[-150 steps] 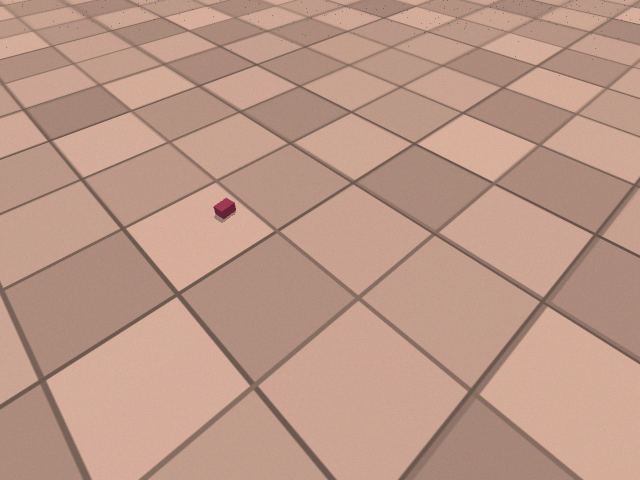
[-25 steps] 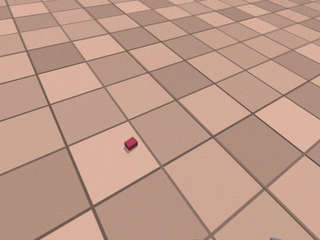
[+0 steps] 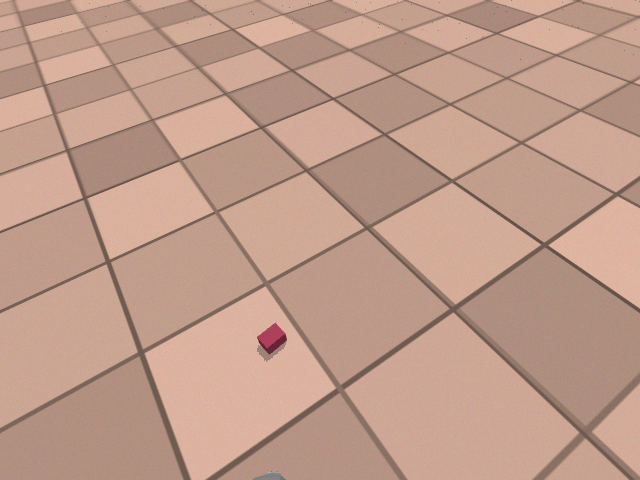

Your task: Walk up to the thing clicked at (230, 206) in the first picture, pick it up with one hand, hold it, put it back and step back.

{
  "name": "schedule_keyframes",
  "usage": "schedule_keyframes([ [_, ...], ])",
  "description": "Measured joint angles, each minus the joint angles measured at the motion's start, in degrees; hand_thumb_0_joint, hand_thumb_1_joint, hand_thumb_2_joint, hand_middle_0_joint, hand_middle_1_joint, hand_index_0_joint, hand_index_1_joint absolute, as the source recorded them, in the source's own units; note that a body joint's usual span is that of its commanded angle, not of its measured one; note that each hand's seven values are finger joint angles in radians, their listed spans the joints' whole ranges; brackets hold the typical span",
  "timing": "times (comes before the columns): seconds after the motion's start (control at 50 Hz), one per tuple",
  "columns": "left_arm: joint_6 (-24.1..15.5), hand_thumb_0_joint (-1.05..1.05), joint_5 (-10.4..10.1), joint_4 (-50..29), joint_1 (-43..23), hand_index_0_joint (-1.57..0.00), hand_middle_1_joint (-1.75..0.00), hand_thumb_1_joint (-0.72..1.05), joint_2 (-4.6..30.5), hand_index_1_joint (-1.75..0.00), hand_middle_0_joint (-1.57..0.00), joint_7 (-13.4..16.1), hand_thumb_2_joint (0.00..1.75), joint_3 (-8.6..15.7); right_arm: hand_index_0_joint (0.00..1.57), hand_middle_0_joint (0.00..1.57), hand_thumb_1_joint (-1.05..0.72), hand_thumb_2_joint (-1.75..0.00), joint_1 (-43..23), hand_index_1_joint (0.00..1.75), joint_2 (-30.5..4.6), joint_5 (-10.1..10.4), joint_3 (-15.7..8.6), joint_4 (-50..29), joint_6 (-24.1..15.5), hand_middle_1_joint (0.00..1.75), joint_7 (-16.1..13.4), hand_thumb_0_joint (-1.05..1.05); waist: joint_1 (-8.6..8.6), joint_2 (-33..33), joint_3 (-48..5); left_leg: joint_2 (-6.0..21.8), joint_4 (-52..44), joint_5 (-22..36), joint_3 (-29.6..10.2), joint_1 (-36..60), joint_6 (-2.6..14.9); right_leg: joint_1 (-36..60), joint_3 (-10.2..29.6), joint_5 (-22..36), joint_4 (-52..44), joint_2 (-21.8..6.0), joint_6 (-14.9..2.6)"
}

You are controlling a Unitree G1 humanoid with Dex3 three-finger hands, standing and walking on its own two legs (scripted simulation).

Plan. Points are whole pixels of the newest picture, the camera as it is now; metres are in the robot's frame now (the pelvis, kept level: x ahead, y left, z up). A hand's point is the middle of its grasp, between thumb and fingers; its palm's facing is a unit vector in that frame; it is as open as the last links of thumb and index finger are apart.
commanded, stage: walk up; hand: left
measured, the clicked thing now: (272, 338) +0.70 +0.23 -0.75
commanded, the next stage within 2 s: none
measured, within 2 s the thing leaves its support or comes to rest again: neither
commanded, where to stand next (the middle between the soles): +0.33 +0.00 m, yaw +0 degrees
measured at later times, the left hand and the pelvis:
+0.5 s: hand (153, 441) +0.23 +0.28 -0.14, palm faces -0.07 -0.93 -0.36, open 7.4 cm; pelvis +0.17 +0.01 -0.01, yaw +0 degrees
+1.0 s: hand (181, 383) +0.32 +0.27 -0.17, palm faces -0.01 -0.92 -0.39, open 7.4 cm; pelvis +0.25 +0.00 -0.02, yaw +1 degrees
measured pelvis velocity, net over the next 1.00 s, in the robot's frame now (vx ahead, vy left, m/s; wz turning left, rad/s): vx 0.25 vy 0.00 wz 0.02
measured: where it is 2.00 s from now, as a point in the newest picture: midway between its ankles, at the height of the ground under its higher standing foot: (346, 475)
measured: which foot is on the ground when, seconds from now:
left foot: up 0.00-0.14, down 0.16-0.56, up 0.58-0.84, down 0.86-1.00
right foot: down 0.00-0.20, up 0.22-0.54, down 0.56-1.00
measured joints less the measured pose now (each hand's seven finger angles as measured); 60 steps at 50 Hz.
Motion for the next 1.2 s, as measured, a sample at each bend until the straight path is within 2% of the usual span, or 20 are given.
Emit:
schedule_keyframes([
  [0.08,0.29,0.00,0.36,-0.01,1.97,-0.20,-0.30,0.90,1.11,-0.30,-0.20,-0.30,0.90,0.31,0.20,0.20,-0.90,-0.90,-0.23,0.30,0.40,-0.54,-0.31,0.23,-0.05,0.29,0.65,0.01,1.07,-1.17,-0.22,0.75,-10.62,4.17,0.70,0.34,-0.21,2.48,-0.59,-2.63,0.02,0.18,0.45],
  [0.16,0.97,0.00,0.29,0.43,3.99,-0.20,-0.30,0.90,2.24,-0.30,-0.20,-0.52,0.90,0.25,0.20,0.20,-0.90,-0.90,-0.26,0.30,0.28,-0.68,-0.77,0.49,-0.73,0.30,0.66,0.01,1.59,-2.39,-1.09,-0.24,-18.29,6.67,2.14,4.45,0.47,4.04,-1.11,-7.66,3.66,-0.41,1.73],
  [0.18,1.20,0.00,0.31,0.65,4.41,-0.20,-0.30,0.90,2.61,-0.30,-0.20,-0.44,0.90,0.22,0.20,0.20,-0.90,-0.90,-0.44,0.30,0.34,-0.73,-0.89,0.47,-1.18,0.30,0.44,0.01,1.48,-3.25,-1.12,-1.08,-18.89,8.93,2.42,5.38,0.66,3.93,-0.92,-9.61,5.92,-1.22,2.09],
  [0.2,1.52,0.00,0.18,1.13,4.58,-0.20,-0.30,0.90,2.91,-0.30,-0.20,-0.22,0.90,0.26,0.20,0.20,-0.90,-0.90,-0.85,0.30,0.62,-0.89,-0.97,0.33,-1.65,0.30,0.13,0.01,1.47,-4.69,-0.85,-2.04,-17.92,8.79,3.30,5.88,0.67,3.03,-0.05,-11.10,9.65,-2.50,1.62],
  [0.26,2.76,0.00,-0.04,3.13,4.00,-0.20,-0.30,0.91,2.45,-0.30,-0.20,0.47,0.90,-0.16,0.20,0.20,-0.90,-0.90,-1.13,0.30,0.87,-0.34,-0.83,-1.44,-2.68,0.30,-0.47,0.01,0.19,-5.19,-0.59,-2.25,-15.98,5.55,3.64,7.16,1.13,-3.46,3.90,-14.23,25.75,-0.84,0.67],
  [0.32,2.78,0.00,-0.38,3.61,3.00,-0.20,-0.30,0.91,2.77,-0.30,-0.20,0.61,0.90,-0.33,0.20,0.20,-0.90,-0.90,-0.52,0.30,1.62,0.23,-0.05,-2.42,-2.87,0.30,-1.06,0.01,-0.50,-6.19,-0.21,-2.32,-18.75,5.25,3.92,10.54,1.01,-9.11,5.64,-11.83,31.23,-0.72,0.52],
  [0.44,2.60,0.00,-0.12,3.12,1.14,-0.20,-0.30,0.91,2.45,-0.30,-0.20,-0.66,0.90,0.19,0.20,0.20,-0.90,-0.90,1.13,0.30,1.01,-0.02,0.43,-2.57,-2.26,0.30,-1.00,0.01,-1.21,-5.97,0.14,-2.20,-21.95,3.61,4.62,15.51,0.71,-13.81,5.23,-6.02,20.15,-4.25,2.11],
  [0.52,1.79,0.00,0.02,3.49,0.48,-0.20,-0.30,0.91,1.98,-0.30,-0.20,-0.99,0.90,0.40,0.20,0.20,-0.90,-0.90,2.18,0.30,-0.34,0.02,0.09,-2.34,-1.16,0.30,-0.68,0.01,-1.92,-3.88,-0.29,-1.19,-19.42,-0.20,4.50,16.78,-0.01,-11.59,4.29,-0.86,10.69,-4.28,2.19],
  [0.56,0.82,0.00,0.17,3.39,0.75,-0.20,-0.30,0.91,2.39,-0.30,-0.20,-0.54,0.90,0.63,0.20,0.20,-0.90,-0.90,2.66,0.30,-0.79,0.11,0.05,-2.13,-0.21,0.30,-0.78,0.01,-1.91,-2.93,-0.80,-0.29,-14.67,-4.03,4.02,15.90,-0.17,-8.73,3.80,1.93,6.65,-3.16,2.33],
  [0.58,0.34,0.00,0.38,3.48,0.46,-0.20,-0.30,0.91,2.16,-0.30,-0.20,-0.04,0.90,0.92,0.20,0.20,-0.90,-0.90,2.44,0.30,-1.04,0.18,-0.06,-1.72,0.30,0.30,-1.02,0.01,-1.72,-1.62,-0.57,0.66,-10.44,-5.95,3.06,14.55,0.80,-8.75,3.21,2.05,7.95,-2.19,2.63],
  [0.64,0.05,0.00,0.20,2.89,-0.48,-0.20,-0.30,0.91,1.29,-0.30,-0.20,1.09,0.90,0.33,0.20,0.20,-0.90,-0.90,0.62,0.30,-0.82,0.25,-0.02,-0.07,2.08,0.30,-2.05,0.01,-0.75,0.00,0.37,-1.59,3.48,-10.30,-0.24,8.20,1.27,-8.75,2.56,-0.89,10.64,-1.70,2.21],
  [0.68,0.15,0.00,0.00,2.40,-0.82,-0.20,-0.30,0.91,0.56,-0.30,-0.20,1.58,0.90,-0.39,0.20,0.20,-0.90,-0.90,-0.54,0.30,-0.85,0.56,0.09,0.44,2.29,0.29,-2.29,0.01,-0.17,0.84,1.10,-2.39,7.35,-9.76,-0.46,4.70,1.23,-7.55,2.42,-0.88,9.22,-1.68,2.04],
  [0.72,0.28,0.00,0.07,2.12,-0.87,-0.20,-0.30,0.91,0.30,-0.30,-0.20,1.95,0.90,-0.90,0.20,0.20,-0.90,-0.90,-1.41,0.30,-0.62,0.59,0.19,0.64,2.16,0.29,-2.25,0.01,0.17,1.10,1.46,-2.25,6.13,-8.44,-0.02,2.53,1.02,-6.61,2.32,-0.74,7.88,-1.79,2.11],
  [0.8,0.79,0.00,0.39,2.33,-1.04,-0.20,-0.30,0.90,0.72,-0.30,-0.20,2.70,0.90,-1.42,0.20,0.20,-0.90,-0.90,-3.13,0.30,0.26,0.41,0.36,1.32,2.49,0.29,-2.12,0.01,0.81,0.31,1.74,-1.58,-3.23,-5.24,0.33,2.35,0.57,-6.40,2.63,-1.95,8.45,-2.01,2.55],
  [0.86,1.83,0.00,-0.13,3.06,-1.97,-0.20,-0.30,0.90,1.23,-0.30,-0.20,3.12,0.90,-1.80,0.20,0.20,-0.90,-0.90,-4.25,0.30,0.62,0.35,0.33,2.11,2.39,0.29,-2.28,0.01,0.63,-0.65,1.76,-1.81,-11.73,1.96,0.45,5.29,0.86,-7.63,2.77,-4.57,12.29,-2.52,3.28],
  [0.88,2.27,0.00,-0.39,3.50,-2.64,-0.20,-0.30,0.90,1.38,-0.30,-0.20,3.25,0.90,-1.86,0.20,0.20,-0.90,-0.90,-4.71,0.30,0.89,0.16,0.20,2.56,2.21,0.30,-2.48,0.01,0.37,-1.43,1.88,-2.37,-12.27,3.26,0.50,5.59,-0.03,-8.13,2.93,-5.60,13.91,-3.17,3.66],
  [0.9,2.80,0.00,-0.73,4.01,-3.47,-0.20,-0.30,0.90,1.35,-0.30,-0.20,3.41,0.90,-1.86,0.20,0.20,-0.90,-0.90,-5.19,0.30,1.20,-0.02,0.20,2.97,2.20,0.29,-2.62,0.01,0.43,-2.24,2.03,-2.80,-11.61,2.81,0.81,5.48,-0.56,-8.38,3.30,-6.20,14.81,-3.66,3.77],
  [0.94,3.53,0.00,-1.16,5.19,-4.87,-0.20,-0.30,0.91,0.94,-0.30,-0.20,3.66,0.90,-2.02,0.20,0.20,-0.90,-0.90,-6.27,0.30,1.45,0.22,0.62,3.73,2.37,0.29,-2.51,0.01,0.29,-2.38,2.09,-2.43,-10.20,1.51,0.58,5.23,-0.76,-7.99,3.85,-8.61,15.15,-2.65,3.16],
  [1.0,3.48,0.00,-1.02,7.28,-6.30,-0.20,-0.30,0.91,0.53,-0.30,-0.20,3.58,0.90,-2.27,0.20,0.20,-0.90,-0.90,-8.00,0.30,2.16,0.69,1.45,5.21,2.90,0.30,-2.50,0.01,-0.04,-2.56,1.63,-1.91,-10.11,0.95,-0.22,5.73,-1.05,-6.10,3.76,-5.11,12.23,-1.54,3.61],
  [1.2,3.15,0.00,-0.83,13.16,-9.76,-0.20,-0.30,0.91,-0.62,-0.30,-0.20,3.03,0.90,-3.30,0.20,0.20,-0.90,-0.90,-13.08,0.30,3.27,1.08,2.71,9.67,2.58,0.30,-2.26,0.01,0.16,-2.89,0.24,-2.18,-16.60,3.43,-0.15,9.47,-0.82,-1.81,3.49,-2.70,4.79,-1.68,4.72],
])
